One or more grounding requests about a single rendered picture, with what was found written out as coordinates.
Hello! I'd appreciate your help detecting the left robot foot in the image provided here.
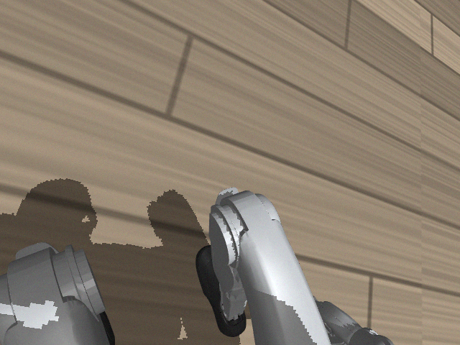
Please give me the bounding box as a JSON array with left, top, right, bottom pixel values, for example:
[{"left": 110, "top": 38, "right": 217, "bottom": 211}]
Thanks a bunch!
[{"left": 99, "top": 311, "right": 115, "bottom": 345}]

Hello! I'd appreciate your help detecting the right robot hand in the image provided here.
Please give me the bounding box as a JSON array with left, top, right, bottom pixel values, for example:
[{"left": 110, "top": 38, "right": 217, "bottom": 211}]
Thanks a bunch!
[{"left": 313, "top": 296, "right": 362, "bottom": 345}]

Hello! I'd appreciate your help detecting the right robot arm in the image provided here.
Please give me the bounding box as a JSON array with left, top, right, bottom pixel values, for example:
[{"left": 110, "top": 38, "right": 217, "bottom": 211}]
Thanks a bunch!
[{"left": 349, "top": 328, "right": 394, "bottom": 345}]

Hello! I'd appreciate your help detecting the right robot foot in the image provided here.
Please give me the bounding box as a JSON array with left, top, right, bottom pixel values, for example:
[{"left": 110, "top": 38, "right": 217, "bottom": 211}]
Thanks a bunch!
[{"left": 195, "top": 245, "right": 247, "bottom": 337}]

